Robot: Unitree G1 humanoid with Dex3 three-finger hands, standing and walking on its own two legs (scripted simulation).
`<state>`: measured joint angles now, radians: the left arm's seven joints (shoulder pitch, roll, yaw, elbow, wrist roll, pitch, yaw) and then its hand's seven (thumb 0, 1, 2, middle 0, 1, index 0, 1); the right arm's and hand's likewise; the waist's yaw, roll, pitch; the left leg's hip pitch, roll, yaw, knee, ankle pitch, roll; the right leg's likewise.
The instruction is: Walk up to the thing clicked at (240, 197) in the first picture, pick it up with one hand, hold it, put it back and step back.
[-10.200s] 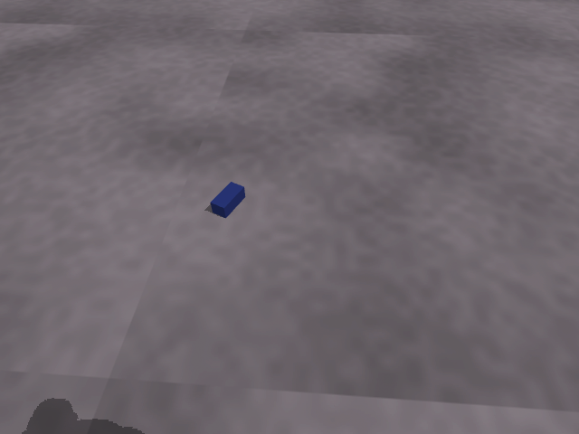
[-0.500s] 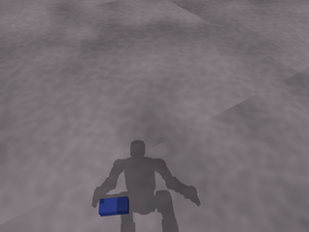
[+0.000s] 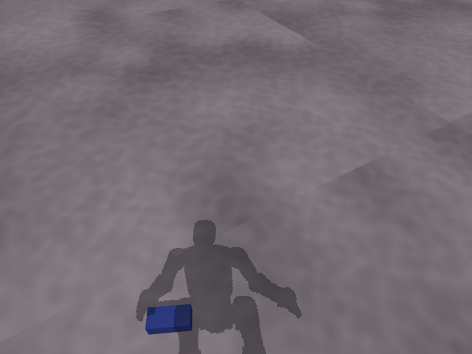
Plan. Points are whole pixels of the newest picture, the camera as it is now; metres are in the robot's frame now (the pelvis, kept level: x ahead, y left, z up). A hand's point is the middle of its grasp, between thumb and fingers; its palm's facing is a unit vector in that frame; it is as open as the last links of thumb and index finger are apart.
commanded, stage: walk up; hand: left
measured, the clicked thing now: (169, 319) +0.42 +0.24 -0.75
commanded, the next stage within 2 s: stand in 0.44 s
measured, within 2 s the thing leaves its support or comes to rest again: neither
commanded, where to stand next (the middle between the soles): +0.05 -0.01 m, yaw +3 degrees
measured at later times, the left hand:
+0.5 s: hand out of the picture +0.07 +0.26 -0.16, palm faces +0.00 -0.95 -0.32, open 7.4 cm
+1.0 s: hand out of the picture +0.08 +0.26 -0.16, palm faces -0.01 -0.94 -0.34, open 7.4 cm
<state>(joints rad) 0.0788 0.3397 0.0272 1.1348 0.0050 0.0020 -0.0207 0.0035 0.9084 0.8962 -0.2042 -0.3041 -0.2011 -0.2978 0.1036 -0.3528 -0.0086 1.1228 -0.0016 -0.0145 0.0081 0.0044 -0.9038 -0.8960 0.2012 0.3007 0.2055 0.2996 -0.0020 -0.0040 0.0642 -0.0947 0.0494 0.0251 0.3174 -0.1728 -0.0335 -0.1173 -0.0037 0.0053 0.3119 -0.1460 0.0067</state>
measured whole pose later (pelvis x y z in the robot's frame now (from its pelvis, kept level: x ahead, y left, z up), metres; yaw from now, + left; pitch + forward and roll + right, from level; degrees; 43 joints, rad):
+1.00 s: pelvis +0.01 +0.01 +0.00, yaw +1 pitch -2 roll +0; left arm 0.12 0.35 0.00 1.13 0.01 -0.01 -0.01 0.00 0.91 0.90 -0.20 -0.30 -0.20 -0.30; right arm 0.12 -0.35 0.00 1.13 -0.01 -0.01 0.01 0.00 -0.90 -0.90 0.20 0.30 0.21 0.30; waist 0.00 0.00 0.05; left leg -0.10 0.03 0.01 0.32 -0.19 -0.02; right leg -0.11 -0.02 -0.01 0.32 -0.17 0.02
